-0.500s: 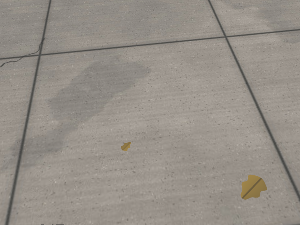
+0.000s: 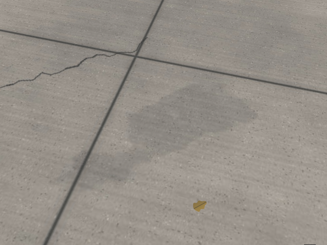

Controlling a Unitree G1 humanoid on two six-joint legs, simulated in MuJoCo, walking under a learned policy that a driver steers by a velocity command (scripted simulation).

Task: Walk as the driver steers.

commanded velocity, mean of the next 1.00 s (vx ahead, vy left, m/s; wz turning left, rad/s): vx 0.34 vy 0.00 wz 0.59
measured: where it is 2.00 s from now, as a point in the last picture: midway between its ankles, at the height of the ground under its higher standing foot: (98, 180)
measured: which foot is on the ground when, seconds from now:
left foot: down 0.00-0.44, up 0.46-0.86, down 0.88-1.00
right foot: up 0.00-0.40, down 0.42-0.88, up 0.90-1.00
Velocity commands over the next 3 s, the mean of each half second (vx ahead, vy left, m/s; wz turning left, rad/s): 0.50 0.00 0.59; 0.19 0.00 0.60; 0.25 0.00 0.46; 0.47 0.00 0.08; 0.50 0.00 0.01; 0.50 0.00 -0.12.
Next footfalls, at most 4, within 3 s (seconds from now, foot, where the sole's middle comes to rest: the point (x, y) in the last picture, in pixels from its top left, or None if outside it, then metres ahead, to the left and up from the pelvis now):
0.42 right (197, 241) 0.45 -0.10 -0.75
0.88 left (119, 213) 0.55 0.21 -0.75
1.26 right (176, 201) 0.61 -0.01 -0.75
1.68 left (87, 216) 0.53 0.34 -0.75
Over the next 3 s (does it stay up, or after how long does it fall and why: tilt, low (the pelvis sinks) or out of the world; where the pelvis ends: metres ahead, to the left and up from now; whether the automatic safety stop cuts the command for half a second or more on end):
stays up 0.98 0.76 0.03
